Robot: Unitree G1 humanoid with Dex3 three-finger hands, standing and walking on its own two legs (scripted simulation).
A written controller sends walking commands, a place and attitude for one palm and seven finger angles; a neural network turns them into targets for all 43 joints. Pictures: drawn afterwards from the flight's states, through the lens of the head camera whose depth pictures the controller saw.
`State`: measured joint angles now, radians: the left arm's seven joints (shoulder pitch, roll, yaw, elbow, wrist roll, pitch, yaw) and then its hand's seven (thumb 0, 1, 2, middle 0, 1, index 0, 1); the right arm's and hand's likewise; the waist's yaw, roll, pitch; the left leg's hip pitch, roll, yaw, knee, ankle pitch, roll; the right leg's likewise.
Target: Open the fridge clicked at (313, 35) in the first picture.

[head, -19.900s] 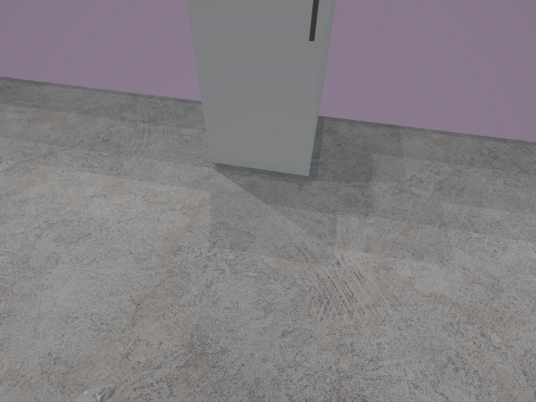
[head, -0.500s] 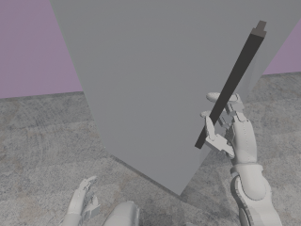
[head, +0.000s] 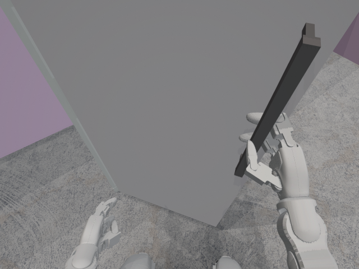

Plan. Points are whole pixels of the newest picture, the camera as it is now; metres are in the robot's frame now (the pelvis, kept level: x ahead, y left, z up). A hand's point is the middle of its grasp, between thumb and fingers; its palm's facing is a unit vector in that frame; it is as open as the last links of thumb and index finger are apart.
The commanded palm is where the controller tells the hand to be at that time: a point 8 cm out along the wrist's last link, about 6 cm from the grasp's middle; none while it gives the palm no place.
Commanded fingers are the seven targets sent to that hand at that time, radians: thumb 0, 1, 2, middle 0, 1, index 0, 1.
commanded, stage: walk backward, drawing the door open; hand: right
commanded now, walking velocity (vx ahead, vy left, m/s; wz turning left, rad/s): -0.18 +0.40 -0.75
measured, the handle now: (263, 122) +0.34 -0.12 +0.17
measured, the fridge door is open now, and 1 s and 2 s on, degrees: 56 81 72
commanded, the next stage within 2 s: stop walking and hold the door back in 0.36 s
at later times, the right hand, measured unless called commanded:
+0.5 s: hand (179, 249) +0.14 +0.02 +0.14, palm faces +0.45 +0.87 -0.21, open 7.2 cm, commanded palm +0.11 -0.04 +0.13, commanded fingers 0.00 -0.90 -0.90 0.45 1.40 0.45 1.40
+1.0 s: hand (152, 268) +0.12 +0.05 +0.15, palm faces +0.57 +0.79 -0.22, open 6.8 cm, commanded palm +0.10 -0.02 +0.13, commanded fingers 0.00 -0.90 -0.90 0.45 1.40 0.45 1.40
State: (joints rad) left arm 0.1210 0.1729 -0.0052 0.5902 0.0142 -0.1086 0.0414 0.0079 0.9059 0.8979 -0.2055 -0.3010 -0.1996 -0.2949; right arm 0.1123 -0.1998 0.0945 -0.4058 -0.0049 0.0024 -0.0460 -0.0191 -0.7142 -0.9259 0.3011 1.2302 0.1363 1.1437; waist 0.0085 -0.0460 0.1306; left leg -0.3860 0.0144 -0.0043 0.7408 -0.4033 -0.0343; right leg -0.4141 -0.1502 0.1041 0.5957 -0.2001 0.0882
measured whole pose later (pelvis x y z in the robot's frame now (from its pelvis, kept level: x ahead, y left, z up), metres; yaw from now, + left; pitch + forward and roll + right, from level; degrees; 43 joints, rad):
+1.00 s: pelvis -0.16 +0.38 +0.01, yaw -30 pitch -4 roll +0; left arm 0.19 0.26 0.01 0.68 -0.04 0.00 0.07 0.00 0.91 0.90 -0.20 -0.30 -0.20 -0.29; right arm -0.59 -0.27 -0.07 0.68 0.06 -0.05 -0.05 -0.01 -0.60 -1.06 0.32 1.18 0.22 1.27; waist 0.03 -0.05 0.07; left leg -0.59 0.02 0.05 1.19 -0.42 -0.02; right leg -0.19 -0.05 -0.09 0.55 -0.28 -0.05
